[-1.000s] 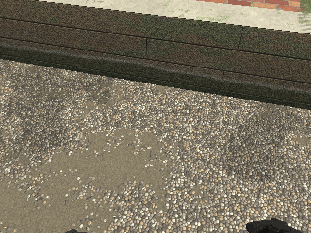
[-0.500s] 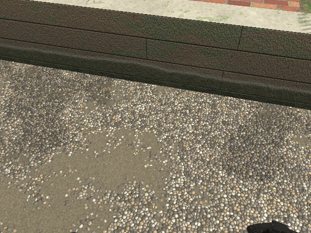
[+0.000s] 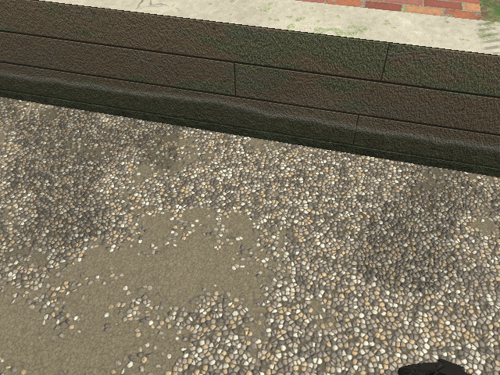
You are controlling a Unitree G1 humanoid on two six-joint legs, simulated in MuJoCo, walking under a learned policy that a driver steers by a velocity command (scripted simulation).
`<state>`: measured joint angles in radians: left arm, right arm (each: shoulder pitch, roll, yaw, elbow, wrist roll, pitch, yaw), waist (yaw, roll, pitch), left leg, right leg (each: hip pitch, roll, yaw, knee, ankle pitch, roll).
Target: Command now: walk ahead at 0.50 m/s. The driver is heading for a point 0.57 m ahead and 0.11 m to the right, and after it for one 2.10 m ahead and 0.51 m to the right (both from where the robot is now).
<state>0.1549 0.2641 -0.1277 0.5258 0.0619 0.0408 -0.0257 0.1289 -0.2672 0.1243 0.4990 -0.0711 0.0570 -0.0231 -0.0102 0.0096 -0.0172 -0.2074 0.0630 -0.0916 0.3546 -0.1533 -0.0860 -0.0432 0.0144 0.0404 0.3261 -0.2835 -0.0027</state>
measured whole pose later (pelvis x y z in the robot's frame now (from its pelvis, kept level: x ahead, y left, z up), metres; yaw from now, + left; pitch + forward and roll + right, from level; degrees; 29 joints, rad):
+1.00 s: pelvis +0.00 +0.00 +0.00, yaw +0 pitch +0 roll +0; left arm 0.16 0.26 -0.13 0.53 0.06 0.04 -0.02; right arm 0.14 -0.27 0.12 0.51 -0.07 0.06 -0.02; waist -0.01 0.01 -0.02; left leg -0.20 0.06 -0.10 0.34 -0.14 -0.09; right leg -0.04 0.01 0.05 0.32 -0.28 0.00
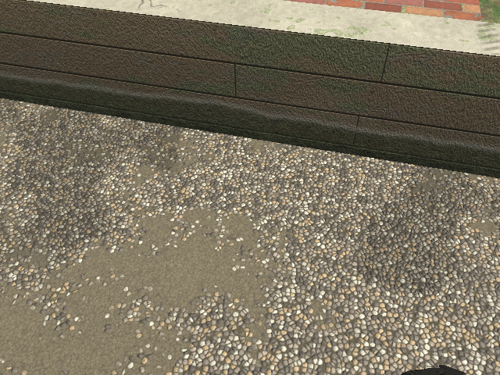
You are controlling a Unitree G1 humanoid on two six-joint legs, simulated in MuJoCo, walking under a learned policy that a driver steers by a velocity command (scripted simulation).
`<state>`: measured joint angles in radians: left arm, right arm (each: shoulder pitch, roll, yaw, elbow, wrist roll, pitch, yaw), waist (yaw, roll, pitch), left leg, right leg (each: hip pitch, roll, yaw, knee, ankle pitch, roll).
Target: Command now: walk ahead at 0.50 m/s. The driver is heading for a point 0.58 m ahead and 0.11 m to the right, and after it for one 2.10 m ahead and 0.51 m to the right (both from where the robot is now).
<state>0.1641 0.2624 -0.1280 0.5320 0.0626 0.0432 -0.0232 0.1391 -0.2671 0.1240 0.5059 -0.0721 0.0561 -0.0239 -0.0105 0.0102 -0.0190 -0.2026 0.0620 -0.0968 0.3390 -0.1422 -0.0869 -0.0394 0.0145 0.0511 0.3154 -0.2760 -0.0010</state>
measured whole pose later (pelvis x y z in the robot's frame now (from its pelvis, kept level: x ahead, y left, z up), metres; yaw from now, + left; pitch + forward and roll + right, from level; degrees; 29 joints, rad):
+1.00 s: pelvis +0.00 +0.00 +0.00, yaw +0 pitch +0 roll +0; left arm 0.17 0.26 -0.13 0.53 0.06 0.04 -0.02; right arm 0.14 -0.27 0.12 0.51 -0.07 0.06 -0.03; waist -0.01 0.01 -0.02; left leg -0.20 0.06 -0.10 0.33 -0.14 -0.09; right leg -0.04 0.01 0.06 0.31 -0.27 0.00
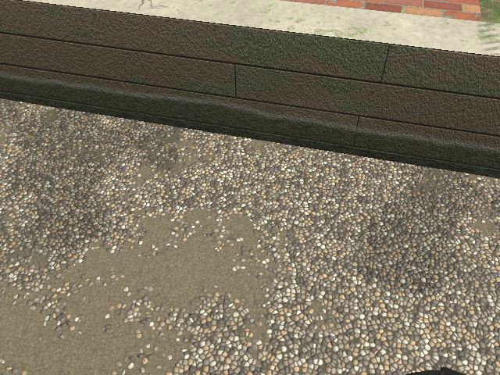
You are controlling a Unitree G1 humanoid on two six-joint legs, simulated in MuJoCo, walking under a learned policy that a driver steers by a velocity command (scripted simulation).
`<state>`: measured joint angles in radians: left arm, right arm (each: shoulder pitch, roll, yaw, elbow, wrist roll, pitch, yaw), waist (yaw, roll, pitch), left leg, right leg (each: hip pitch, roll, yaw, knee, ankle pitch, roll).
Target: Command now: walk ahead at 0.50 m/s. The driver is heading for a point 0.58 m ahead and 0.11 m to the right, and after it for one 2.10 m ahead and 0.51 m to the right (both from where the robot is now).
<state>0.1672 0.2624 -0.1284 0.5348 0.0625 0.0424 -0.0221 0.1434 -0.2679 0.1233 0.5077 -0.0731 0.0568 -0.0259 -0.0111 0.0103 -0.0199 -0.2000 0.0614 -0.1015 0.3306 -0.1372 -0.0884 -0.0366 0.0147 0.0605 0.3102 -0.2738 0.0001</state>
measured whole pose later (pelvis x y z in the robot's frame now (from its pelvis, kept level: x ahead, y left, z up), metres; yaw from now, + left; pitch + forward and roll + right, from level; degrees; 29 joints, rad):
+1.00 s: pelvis +0.00 +0.00 +0.00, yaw +0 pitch +0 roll +0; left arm 0.17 0.26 -0.13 0.54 0.06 0.04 -0.02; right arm 0.15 -0.27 0.12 0.51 -0.07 0.06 -0.03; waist -0.01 0.01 -0.02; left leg -0.20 0.06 -0.11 0.33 -0.13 -0.09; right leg -0.04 0.01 0.07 0.31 -0.27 0.00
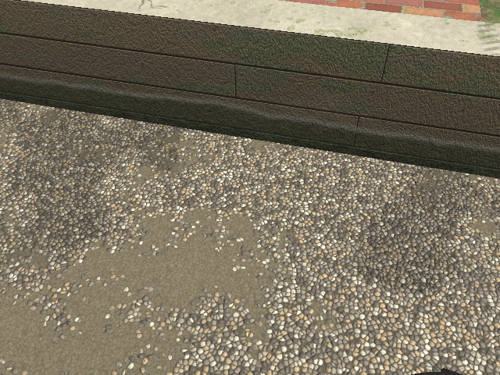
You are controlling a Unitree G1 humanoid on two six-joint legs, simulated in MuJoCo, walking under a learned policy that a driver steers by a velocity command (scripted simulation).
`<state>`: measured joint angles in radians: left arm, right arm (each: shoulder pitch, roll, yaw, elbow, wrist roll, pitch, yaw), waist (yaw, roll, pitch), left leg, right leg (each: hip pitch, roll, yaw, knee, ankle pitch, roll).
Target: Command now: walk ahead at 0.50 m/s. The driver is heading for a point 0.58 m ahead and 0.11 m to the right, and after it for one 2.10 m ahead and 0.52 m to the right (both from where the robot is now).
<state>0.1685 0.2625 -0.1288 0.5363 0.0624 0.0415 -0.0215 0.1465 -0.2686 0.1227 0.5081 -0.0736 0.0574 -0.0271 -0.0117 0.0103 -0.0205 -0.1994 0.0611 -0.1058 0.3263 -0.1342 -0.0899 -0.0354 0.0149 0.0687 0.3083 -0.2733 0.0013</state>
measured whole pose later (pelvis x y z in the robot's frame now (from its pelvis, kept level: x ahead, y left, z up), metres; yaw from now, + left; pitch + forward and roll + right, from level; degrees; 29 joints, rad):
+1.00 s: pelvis +0.01 +0.00 +0.00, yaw +0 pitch +0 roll +0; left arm 0.34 0.28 -0.07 0.68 0.01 0.07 -0.01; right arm 0.29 -0.29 0.06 0.64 -0.02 0.08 -0.04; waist -0.01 0.01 -0.03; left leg -0.15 0.06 -0.11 0.27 -0.13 -0.09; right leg 0.03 0.01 0.07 0.22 -0.25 0.00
